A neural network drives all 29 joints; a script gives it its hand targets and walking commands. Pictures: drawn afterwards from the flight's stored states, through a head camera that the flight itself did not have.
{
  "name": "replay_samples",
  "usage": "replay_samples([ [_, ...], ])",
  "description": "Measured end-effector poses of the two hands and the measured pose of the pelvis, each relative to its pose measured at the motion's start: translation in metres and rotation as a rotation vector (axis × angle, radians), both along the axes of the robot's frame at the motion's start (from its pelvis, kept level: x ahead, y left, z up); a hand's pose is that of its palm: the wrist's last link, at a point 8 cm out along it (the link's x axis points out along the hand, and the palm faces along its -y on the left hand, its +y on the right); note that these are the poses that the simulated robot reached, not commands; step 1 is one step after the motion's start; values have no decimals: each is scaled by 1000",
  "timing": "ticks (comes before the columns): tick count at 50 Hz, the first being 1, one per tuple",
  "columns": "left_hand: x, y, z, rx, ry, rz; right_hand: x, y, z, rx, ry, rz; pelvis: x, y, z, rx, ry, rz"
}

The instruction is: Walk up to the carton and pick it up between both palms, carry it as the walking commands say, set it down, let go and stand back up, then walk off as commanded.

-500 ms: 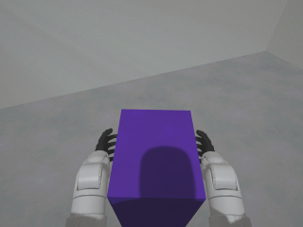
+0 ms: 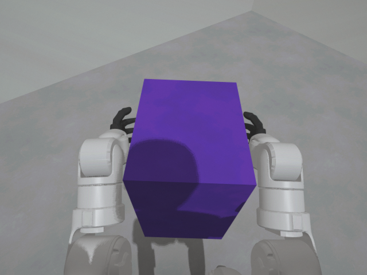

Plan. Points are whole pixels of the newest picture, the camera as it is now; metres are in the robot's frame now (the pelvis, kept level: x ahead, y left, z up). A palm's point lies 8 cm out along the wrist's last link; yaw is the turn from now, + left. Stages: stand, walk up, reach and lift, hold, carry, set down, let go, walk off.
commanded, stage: carry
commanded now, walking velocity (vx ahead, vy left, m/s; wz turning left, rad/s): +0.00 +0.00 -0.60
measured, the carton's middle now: (186, 166) +0.35 +0.02 +0.03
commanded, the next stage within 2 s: none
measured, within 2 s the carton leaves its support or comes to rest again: neither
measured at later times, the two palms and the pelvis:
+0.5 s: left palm (192, 144) +0.38 +0.01 +0.08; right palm (328, 183) +0.29 -0.25 +0.09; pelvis -0.02 +0.00 -0.02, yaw -18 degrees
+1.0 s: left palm (255, 179) +0.29 -0.11 +0.09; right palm out of the picture +0.12 -0.33 +0.09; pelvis -0.07 +0.01 -0.01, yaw -36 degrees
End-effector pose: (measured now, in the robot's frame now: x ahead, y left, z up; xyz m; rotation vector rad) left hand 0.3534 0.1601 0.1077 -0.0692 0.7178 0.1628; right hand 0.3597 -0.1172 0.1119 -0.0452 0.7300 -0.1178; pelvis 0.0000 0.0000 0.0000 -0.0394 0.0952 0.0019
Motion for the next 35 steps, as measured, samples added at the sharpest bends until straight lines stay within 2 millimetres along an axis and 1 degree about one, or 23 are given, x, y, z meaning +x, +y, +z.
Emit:
replay_samples([
  [4, 16, -29, 2, 7, -17, -63, -1, -28, 1, 8, -17, -66, 0, -10, -2, -13, 1, -61],
  [8, 30, -70, -3, 19, -34, -122, -4, -68, -9, 21, -36, -129, 3, -26, -17, -6, 2, -111],
  [10, 32, -92, -12, 32, -18, -160, -10, -89, -19, 29, -19, -162, 2, -29, -19, -1, 5, -133],
  [12, 31, -111, -23, 44, 15, -202, -21, -107, -29, 33, 14, -196, -1, -30, -17, 14, 2, -150],
  [14, 29, -126, -30, 46, 35, -238, -31, -121, -35, 36, 35, -229, -4, -29, -15, 25, 3, -172],
  [16, 28, -138, -32, 41, 31, -265, -40, -131, -37, 38, 31, -262, -7, -26, -14, 31, 4, -198],
  [18, 28, -146, -32, 31, 14, -286, -46, -138, -35, 37, 12, -293, -10, -22, -15, 35, 7, -225],
  [21, 28, -152, -30, 8, -13, -311, -54, -142, -29, 31, -19, -334, -14, -14, -16, 37, 10, -266],
  [26, 24, -148, -33, -38, -35, -341, -71, -134, -23, 11, -46, -388, -18, 1, -21, 48, 3, -335],
  [30, 13, -147, -31, -39, -4, -367, -91, -129, -26, 21, -19, -422, -22, 6, -13, 14, -7, -407],
  [32, 11, -153, -25, -34, -7, -393, -100, -132, -21, 20, -22, -442, -25, 6, -9, 0, -7, -437],
  [35, 7, -169, -15, -21, -31, -443, -115, -144, -13, 17, -44, -480, -31, 3, -7, -11, -6, -478],
])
